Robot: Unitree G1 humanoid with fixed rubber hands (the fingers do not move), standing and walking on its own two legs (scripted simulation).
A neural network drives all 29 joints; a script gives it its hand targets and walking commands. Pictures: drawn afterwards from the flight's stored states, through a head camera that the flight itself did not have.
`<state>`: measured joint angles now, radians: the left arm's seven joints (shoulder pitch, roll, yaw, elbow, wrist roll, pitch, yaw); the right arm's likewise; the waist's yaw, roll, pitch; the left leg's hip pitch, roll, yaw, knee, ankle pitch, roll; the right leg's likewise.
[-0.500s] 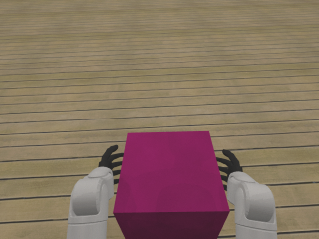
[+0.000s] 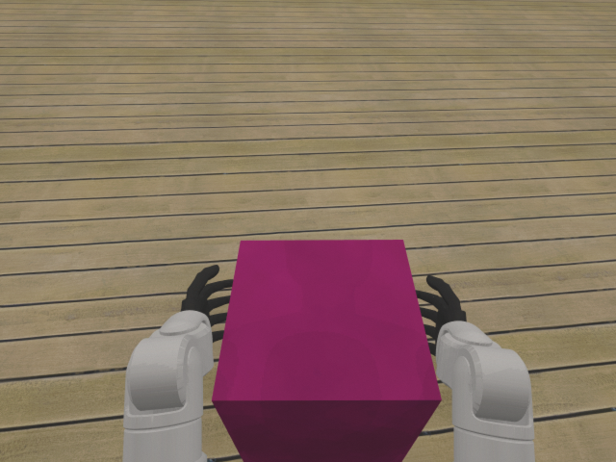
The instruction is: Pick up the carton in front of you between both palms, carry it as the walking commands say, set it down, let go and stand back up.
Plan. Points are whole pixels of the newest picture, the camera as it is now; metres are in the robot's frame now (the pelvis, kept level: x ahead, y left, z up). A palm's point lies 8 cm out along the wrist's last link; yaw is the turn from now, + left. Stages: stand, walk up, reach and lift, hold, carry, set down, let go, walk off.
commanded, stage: carry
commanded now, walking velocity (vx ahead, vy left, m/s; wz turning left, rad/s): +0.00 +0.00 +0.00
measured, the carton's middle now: (322, 358) +0.26 +0.00 -0.01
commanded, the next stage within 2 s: none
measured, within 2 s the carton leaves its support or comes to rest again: neither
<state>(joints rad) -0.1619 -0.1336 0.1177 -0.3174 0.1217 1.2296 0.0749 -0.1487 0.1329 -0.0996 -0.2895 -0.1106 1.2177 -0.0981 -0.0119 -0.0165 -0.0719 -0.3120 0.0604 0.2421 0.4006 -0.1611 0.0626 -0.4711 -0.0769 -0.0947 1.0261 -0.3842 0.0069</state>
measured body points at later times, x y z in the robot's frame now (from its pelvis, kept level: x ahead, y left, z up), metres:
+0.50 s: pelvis +0.17 -0.02 -0.01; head +0.18 -0.02 +0.44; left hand +0.45 +0.14 +0.07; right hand +0.46 -0.16 +0.06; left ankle +0.04 +0.09 -0.74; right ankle +0.21 -0.11 -0.74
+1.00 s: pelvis +0.15 +0.00 -0.02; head +0.13 +0.00 +0.43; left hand +0.41 +0.17 +0.06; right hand +0.43 -0.14 +0.06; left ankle +0.04 +0.08 -0.74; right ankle +0.21 -0.11 -0.74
